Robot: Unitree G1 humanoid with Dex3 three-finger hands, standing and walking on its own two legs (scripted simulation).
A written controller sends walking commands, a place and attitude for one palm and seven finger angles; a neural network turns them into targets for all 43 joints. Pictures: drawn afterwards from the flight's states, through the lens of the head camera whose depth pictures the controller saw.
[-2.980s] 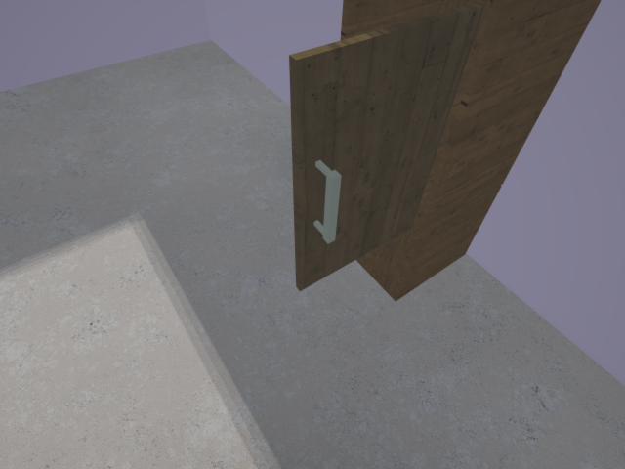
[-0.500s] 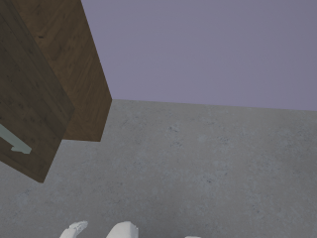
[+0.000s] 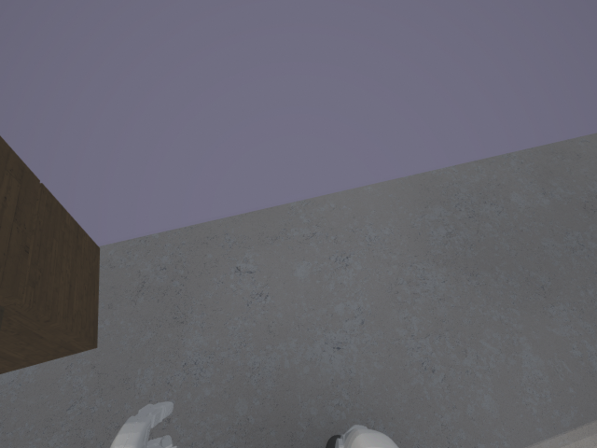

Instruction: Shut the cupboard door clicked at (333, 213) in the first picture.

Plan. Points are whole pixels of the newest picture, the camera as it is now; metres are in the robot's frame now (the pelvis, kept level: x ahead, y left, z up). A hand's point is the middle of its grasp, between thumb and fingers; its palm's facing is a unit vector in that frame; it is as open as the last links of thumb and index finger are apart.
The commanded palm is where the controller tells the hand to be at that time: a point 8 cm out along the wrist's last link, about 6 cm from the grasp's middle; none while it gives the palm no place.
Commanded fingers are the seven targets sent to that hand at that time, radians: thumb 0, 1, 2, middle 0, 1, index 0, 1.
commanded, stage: walk to a spot facing it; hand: left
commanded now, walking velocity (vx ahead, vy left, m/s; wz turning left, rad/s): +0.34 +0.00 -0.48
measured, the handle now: out of the picture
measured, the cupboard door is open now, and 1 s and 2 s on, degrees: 89 89 89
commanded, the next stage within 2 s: turn to face it in 0.94 s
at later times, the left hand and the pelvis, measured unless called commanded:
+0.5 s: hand (196, 401) +0.21 +0.17 -0.17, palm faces -0.08 -0.98 -0.18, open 7.4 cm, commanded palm none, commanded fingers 0.00 0.90 0.90 -0.20 -0.30 -0.20 -0.30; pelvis +0.23 -0.02 +0.00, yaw -11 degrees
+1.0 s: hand (297, 180) +0.65 +0.00 -0.15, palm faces -0.45 -0.86 -0.25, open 7.4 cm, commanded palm none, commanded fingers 0.00 0.90 0.90 -0.20 -0.30 -0.20 -0.30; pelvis +0.43 -0.11 -0.01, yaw -24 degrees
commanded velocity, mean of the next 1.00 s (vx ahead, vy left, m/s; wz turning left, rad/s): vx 0.34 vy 0.00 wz -0.37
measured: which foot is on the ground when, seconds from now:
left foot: down 0.00-0.02, up 0.04-0.48, down 0.50-0.96, up 0.98-1.00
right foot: up 0.00-0.00, down 0.02-0.50, up 0.52-0.94, down 0.96-1.00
